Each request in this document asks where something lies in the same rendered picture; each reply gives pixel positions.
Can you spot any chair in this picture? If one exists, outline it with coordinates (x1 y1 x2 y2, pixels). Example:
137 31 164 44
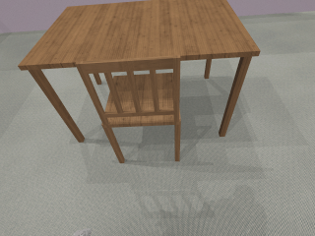
75 55 181 163

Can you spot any table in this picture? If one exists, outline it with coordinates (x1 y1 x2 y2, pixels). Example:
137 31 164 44
18 0 261 143

